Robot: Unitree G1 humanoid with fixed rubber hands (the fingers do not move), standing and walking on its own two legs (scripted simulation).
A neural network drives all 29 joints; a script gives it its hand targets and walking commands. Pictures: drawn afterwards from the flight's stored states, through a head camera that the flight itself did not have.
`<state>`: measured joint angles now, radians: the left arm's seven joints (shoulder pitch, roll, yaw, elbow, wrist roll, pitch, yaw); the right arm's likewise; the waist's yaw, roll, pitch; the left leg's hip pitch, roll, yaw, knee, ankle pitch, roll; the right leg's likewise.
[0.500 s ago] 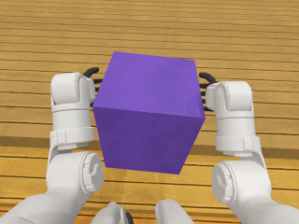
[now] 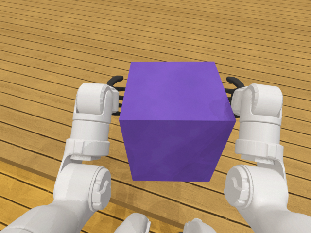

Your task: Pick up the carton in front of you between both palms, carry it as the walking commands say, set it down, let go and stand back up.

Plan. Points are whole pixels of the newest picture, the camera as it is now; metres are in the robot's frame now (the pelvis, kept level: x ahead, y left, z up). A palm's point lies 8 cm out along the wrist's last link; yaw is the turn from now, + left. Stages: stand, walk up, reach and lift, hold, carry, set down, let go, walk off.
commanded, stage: carry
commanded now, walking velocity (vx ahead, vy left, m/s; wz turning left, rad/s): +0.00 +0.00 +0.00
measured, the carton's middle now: (171, 123) +0.37 +0.02 +0.06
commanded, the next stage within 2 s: none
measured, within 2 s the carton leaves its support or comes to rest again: neither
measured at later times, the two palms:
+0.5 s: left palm (123, 29) +0.50 +0.16 +0.24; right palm (251, 41) +0.51 -0.14 +0.23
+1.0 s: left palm (126, 60) +0.45 +0.15 +0.19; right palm (253, 71) +0.45 -0.15 +0.19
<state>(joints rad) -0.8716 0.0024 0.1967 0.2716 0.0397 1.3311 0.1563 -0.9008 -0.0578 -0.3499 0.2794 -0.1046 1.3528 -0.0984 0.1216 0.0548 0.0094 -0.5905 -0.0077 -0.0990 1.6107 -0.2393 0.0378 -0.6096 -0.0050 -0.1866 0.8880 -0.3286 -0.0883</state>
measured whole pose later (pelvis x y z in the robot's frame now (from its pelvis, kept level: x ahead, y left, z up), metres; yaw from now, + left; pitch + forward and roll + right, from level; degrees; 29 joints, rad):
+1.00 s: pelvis +0.10 +0.00 +0.05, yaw +0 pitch +2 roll +0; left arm -0.70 0.00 0.21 0.24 0.07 1.24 0.12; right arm -0.72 -0.02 -0.21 0.27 -0.06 1.23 -0.12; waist 0.00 0.01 -0.09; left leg -0.32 0.01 0.06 0.54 -0.25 0.03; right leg -0.27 0.00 -0.08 0.54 -0.30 -0.04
